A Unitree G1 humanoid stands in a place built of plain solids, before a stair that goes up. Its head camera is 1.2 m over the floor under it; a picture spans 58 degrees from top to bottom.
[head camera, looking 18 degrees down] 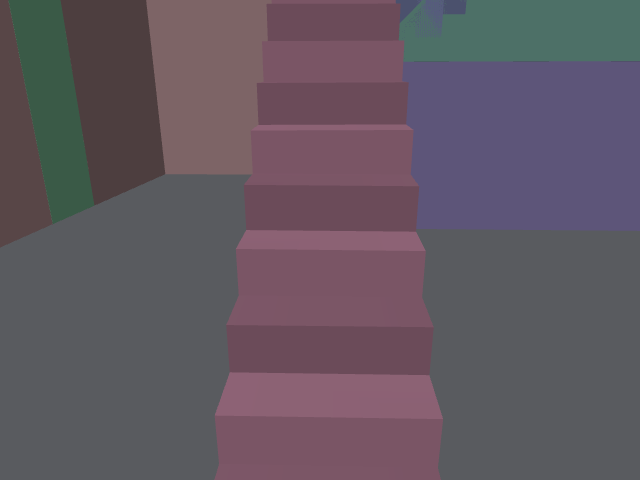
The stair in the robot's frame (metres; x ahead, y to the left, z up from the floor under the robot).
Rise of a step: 0.18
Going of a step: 0.19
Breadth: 0.63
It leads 2 degrees to the right of straight ahead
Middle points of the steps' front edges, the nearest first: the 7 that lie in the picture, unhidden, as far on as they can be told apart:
0.99 -0.02 0.36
1.17 -0.03 0.54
1.36 -0.03 0.72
1.54 -0.04 0.90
1.73 -0.05 1.09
1.92 -0.05 1.27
2.10 -0.06 1.45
